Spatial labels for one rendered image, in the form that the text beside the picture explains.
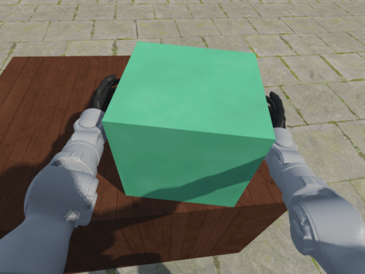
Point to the robot right upper arm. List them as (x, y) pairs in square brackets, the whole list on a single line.
[(330, 231)]

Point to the robot left upper arm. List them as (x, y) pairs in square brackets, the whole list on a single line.
[(62, 200)]

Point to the carton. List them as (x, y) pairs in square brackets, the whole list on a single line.
[(188, 124)]

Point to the robot right forearm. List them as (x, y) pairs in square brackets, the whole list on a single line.
[(292, 175)]

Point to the left robot hand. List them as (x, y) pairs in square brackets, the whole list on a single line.
[(103, 94)]

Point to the pedestal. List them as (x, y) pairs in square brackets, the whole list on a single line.
[(40, 100)]

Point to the right robot hand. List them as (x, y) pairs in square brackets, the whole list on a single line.
[(276, 110)]

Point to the robot left forearm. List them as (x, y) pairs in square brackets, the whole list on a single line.
[(82, 152)]

